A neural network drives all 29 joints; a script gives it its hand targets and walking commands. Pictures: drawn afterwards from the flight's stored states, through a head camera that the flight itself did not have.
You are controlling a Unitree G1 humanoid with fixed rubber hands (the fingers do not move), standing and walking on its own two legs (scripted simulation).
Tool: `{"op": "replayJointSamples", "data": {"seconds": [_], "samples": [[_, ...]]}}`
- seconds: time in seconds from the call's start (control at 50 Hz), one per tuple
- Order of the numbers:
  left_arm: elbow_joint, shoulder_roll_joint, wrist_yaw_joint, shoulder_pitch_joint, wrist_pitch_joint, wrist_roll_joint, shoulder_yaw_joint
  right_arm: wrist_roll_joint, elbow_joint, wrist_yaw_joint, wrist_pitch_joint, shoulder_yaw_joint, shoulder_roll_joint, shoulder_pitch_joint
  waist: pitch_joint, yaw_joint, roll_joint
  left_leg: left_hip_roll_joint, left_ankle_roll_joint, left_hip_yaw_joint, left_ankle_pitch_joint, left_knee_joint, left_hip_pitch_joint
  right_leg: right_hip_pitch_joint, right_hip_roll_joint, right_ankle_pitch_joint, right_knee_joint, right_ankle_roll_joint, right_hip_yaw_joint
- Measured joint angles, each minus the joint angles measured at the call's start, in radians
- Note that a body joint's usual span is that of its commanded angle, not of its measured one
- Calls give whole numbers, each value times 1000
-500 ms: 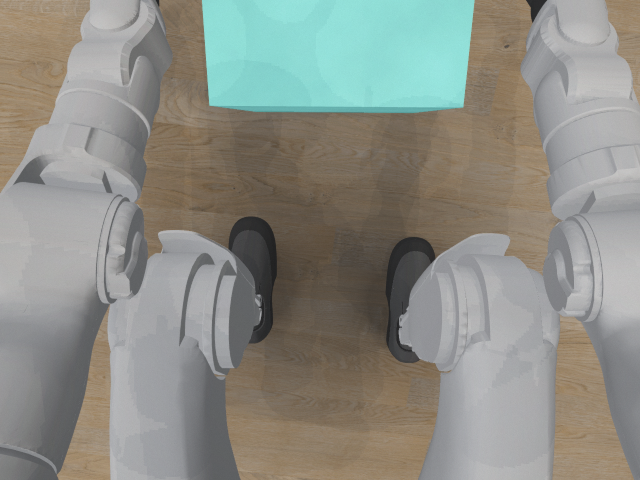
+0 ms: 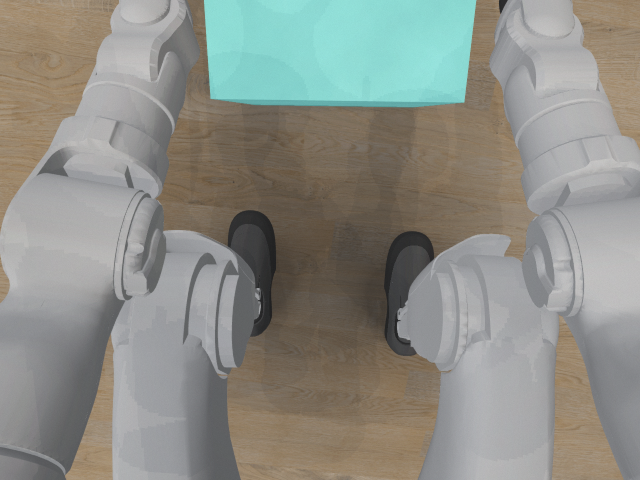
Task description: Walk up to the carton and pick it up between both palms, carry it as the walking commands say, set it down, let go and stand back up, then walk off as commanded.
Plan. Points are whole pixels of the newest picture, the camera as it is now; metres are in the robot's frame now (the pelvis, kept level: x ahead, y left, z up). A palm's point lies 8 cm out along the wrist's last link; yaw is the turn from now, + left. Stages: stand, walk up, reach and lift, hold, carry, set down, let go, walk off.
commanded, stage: reach and lift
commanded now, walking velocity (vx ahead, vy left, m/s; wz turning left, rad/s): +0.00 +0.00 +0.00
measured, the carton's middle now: out of the picture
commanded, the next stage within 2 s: none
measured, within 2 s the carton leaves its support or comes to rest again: leaves its support in 0.70 s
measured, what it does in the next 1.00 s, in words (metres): stands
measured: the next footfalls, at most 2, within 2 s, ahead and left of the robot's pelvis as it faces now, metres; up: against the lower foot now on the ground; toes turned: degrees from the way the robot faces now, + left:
none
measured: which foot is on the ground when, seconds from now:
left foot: down 0.00-1.00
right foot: down 0.00-1.00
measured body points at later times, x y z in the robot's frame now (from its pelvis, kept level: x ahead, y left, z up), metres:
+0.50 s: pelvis +0.00 +0.00 -0.01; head +0.36 -0.01 +0.24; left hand +0.55 +0.16 -0.19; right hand +0.56 -0.15 -0.19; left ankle +0.14 +0.13 -0.33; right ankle +0.11 -0.12 -0.33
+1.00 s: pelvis +0.01 +0.00 -0.01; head +0.35 -0.02 +0.28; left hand +0.56 +0.15 -0.14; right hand +0.55 -0.16 -0.15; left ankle +0.14 +0.13 -0.33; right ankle +0.11 -0.12 -0.33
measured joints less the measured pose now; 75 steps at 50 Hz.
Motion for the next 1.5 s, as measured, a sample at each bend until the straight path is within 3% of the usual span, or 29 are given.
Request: {"op": "replayJointSamples", "data": {"seconds": [0.3,0.42,0.68,0.82,0.94,1.16,1.5], "samples": [[20,-1,6,-18,-15,-11,-19,-3,49,-22,-7,7,7,-40,11,1,1,-1,4,1,5,-7,5,7,1,6,-9,3,1],[27,-11,-10,-32,24,44,56,-57,65,-1,39,-37,8,-68,21,2,4,3,9,6,6,22,3,2,8,8,20,6,8],[-30,-16,-53,-15,128,130,147,-125,-43,42,143,-100,19,-9,2,-1,12,1,4,-1,-16,76,-9,-10,11,-14,74,1,4],[-94,-38,-34,31,156,132,142,-116,-109,21,172,-87,25,54,-63,6,9,-6,-9,-11,-29,68,-24,-29,21,-17,61,3,3],[-165,-76,-24,84,176,168,202,-145,-167,6,196,-130,49,105,-127,20,6,-15,-19,-18,-32,49,-24,-35,36,-8,36,11,8],[-298,-144,-28,163,234,278,308,-254,-230,18,254,-233,94,133,-211,19,-7,-16,-11,-12,-20,-11,-14,-26,34,4,-23,13,14],[-477,-234,-49,263,305,398,406,-338,-338,37,304,-320,156,203,-325,17,-19,-6,-8,-11,-25,-101,7,-9,41,10,-120,13,14]]}}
